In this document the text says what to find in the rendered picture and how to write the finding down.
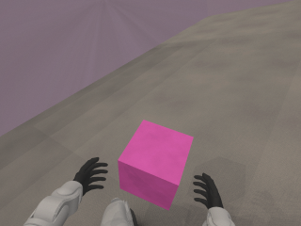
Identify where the right robot forearm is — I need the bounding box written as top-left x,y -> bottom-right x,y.
206,206 -> 235,226

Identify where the left robot forearm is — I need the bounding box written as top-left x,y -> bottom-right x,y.
24,181 -> 83,226

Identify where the right robot hand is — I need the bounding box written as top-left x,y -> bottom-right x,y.
193,172 -> 224,209

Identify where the left robot hand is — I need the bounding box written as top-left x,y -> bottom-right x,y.
73,157 -> 108,197

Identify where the carton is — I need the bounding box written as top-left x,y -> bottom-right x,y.
118,120 -> 194,210

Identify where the robot left thigh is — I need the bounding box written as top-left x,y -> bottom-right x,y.
100,200 -> 133,226

